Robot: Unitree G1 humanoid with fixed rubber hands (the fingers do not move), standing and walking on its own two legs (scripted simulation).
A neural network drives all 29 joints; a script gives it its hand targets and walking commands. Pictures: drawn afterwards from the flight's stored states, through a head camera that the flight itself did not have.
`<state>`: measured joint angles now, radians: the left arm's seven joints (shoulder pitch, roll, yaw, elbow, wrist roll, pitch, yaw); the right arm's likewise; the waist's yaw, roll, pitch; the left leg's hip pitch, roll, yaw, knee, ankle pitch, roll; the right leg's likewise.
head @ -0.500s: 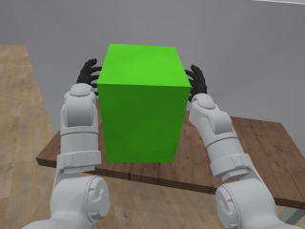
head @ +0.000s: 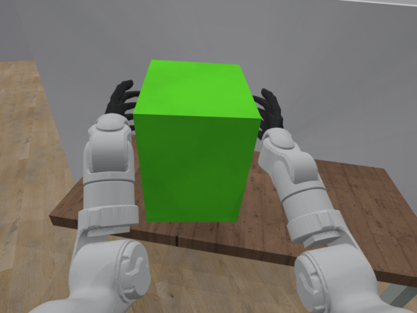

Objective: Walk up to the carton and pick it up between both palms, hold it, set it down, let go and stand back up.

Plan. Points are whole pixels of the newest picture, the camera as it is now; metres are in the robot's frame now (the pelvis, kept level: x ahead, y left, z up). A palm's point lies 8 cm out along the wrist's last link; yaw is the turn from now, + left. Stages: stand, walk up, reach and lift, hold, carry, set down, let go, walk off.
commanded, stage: hold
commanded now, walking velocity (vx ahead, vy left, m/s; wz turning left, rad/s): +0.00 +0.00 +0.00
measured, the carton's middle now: (194, 141) +0.41 +0.00 +0.20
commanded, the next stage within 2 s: none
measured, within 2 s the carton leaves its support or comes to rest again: neither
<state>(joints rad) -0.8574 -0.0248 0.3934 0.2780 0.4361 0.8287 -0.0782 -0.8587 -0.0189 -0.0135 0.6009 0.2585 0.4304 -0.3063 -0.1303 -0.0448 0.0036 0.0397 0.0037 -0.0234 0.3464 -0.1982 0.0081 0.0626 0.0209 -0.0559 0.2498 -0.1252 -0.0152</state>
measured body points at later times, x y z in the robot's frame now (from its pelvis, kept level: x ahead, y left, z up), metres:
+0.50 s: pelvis +0.00 +0.00 +0.00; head -0.07 +0.04 +0.44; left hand +0.39 +0.14 +0.25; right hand +0.37 -0.13 +0.25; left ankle +0.01 +0.11 -0.75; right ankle +0.02 -0.11 -0.75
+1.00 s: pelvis -0.01 +0.00 +0.00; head -0.08 +0.03 +0.44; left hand +0.39 +0.14 +0.25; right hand +0.37 -0.13 +0.26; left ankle +0.01 +0.11 -0.75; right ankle +0.02 -0.11 -0.75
